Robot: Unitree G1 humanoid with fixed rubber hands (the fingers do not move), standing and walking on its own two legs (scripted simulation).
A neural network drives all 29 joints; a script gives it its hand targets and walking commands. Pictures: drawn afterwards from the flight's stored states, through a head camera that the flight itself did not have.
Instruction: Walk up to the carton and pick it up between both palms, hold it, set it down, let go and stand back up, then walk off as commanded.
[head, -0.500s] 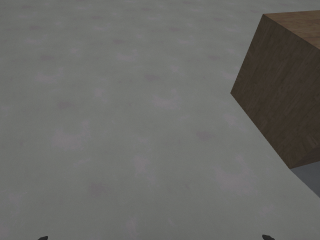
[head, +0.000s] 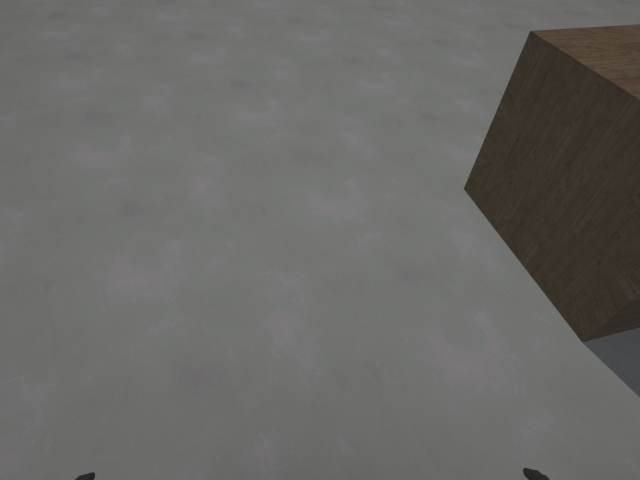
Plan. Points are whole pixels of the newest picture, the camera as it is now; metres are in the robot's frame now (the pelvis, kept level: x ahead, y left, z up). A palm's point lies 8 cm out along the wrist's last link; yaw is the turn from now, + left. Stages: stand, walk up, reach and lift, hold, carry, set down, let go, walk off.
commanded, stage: stand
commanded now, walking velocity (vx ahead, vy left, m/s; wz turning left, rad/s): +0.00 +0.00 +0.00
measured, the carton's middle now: out of the picture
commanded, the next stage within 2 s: walk up in 0.76 s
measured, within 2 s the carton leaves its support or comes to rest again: neither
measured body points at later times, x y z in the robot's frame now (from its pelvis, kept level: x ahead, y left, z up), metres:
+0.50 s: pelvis +0.00 +0.00 +0.00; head +0.01 +0.00 +0.45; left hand +0.10 +0.31 -0.12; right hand +0.10 -0.32 -0.12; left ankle -0.01 +0.12 -0.75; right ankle +0.00 -0.13 -0.75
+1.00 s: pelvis +0.00 +0.00 +0.00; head +0.02 +0.00 +0.45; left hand +0.11 +0.31 -0.12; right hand +0.10 -0.33 -0.11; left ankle -0.01 +0.12 -0.75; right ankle +0.00 -0.13 -0.74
